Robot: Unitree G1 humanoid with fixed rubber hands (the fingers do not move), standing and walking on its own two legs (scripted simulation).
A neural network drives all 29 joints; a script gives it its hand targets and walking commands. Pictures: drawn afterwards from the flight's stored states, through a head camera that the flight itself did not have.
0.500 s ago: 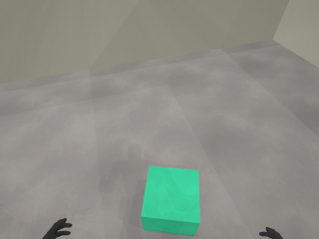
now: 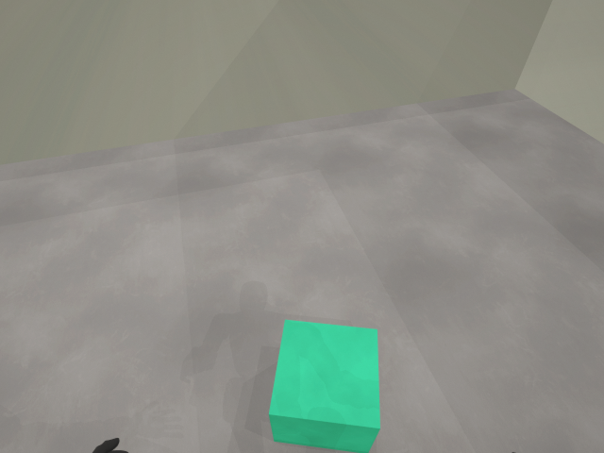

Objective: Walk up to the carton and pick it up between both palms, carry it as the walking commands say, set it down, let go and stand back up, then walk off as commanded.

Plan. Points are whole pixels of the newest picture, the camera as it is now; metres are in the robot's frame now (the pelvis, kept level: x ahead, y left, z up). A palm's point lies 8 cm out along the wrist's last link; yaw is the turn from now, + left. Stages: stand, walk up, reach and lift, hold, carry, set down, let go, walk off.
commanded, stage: stand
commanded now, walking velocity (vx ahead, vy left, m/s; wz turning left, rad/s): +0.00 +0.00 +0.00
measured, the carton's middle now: (325, 385) +0.49 -0.04 -0.65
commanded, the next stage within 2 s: walk off in 0.94 s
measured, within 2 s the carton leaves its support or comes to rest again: neither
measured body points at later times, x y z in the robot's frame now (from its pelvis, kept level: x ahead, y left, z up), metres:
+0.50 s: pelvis -0.02 +0.00 +0.00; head -0.02 +0.00 +0.45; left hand +0.08 +0.32 -0.11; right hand +0.08 -0.31 -0.11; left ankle -0.06 +0.10 -0.74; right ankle +0.00 -0.10 -0.74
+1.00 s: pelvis -0.02 +0.00 +0.00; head -0.02 -0.01 +0.45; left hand +0.08 +0.32 -0.11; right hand +0.08 -0.32 -0.11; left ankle -0.06 +0.10 -0.74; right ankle +0.00 -0.10 -0.74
